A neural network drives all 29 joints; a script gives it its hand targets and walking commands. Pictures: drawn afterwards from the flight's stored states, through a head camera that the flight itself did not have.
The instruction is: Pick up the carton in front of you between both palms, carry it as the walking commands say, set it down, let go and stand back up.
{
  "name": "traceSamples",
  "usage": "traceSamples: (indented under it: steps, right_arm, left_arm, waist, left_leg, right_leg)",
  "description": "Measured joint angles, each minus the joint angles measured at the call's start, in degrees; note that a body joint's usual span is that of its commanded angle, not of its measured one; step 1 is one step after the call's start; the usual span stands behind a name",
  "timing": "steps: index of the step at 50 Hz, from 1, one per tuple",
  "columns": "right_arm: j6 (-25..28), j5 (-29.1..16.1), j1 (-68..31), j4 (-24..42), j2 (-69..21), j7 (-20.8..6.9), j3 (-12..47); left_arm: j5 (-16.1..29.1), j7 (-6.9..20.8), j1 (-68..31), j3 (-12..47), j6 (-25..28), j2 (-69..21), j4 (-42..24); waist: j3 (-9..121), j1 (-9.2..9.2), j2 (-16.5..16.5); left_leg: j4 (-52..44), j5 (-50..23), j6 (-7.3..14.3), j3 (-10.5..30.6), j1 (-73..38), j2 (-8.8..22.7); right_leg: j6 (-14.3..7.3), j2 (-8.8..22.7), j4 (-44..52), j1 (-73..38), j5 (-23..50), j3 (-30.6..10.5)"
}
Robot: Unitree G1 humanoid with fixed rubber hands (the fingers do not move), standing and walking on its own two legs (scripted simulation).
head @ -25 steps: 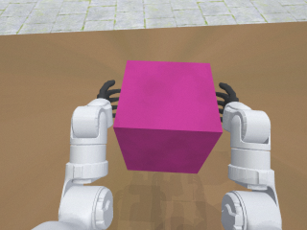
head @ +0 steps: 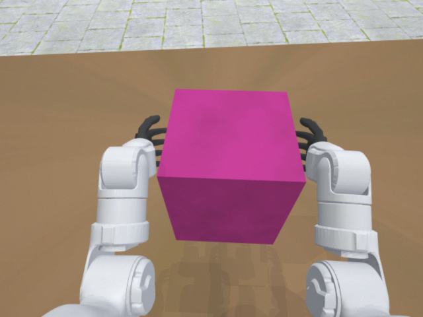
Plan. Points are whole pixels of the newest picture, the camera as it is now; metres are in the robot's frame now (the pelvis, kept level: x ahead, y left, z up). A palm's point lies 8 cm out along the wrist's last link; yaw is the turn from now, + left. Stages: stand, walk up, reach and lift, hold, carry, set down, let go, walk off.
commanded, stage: carry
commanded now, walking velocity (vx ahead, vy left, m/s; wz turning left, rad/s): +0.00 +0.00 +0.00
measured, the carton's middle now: (227, 171) +0.37 +0.00 +0.04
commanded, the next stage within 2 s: none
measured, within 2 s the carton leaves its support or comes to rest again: neither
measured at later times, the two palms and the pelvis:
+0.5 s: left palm (134, 172) +0.30 +0.15 +0.14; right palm (328, 177) +0.30 -0.15 +0.14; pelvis -0.04 +0.00 +0.01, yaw +0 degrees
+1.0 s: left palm (131, 176) +0.30 +0.15 +0.13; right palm (323, 180) +0.30 -0.15 +0.13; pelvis -0.05 +0.00 +0.00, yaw +0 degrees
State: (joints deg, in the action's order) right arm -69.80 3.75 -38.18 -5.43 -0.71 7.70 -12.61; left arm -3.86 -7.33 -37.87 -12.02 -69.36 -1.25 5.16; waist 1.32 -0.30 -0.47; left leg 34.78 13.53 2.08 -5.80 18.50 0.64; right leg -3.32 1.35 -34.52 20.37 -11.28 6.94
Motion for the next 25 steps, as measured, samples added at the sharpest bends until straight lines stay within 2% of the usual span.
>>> traceSamples:
  steps: [11, 25]
  right_arm:
    - [-0.3, 0.0, 0.3, -2.4, 0.2, -0.1, 0.6]
    - [-0.5, -0.3, 0.3, -8.2, 1.1, -0.4, 1.3]
  left_arm:
    - [0.2, 0.0, 0.4, 0.3, -0.5, 0.4, 2.1]
    - [0.2, 0.2, 0.2, 1.0, -0.9, 1.0, 7.9]
  waist:
    - [1.0, 0.01, 0.3]
    - [4.9, 0.15, 0.5]
  left_leg:
    - [-2.1, -3.2, 0.1, -0.4, -0.9, 0.0]
    - [-4.1, -5.6, 0.3, -0.7, -1.5, -0.1]
  right_leg:
    - [-0.2, 0.1, 2.5, -1.1, 3.1, 0.2]
    - [-0.2, 0.2, 4.6, -1.8, 5.6, 0.3]
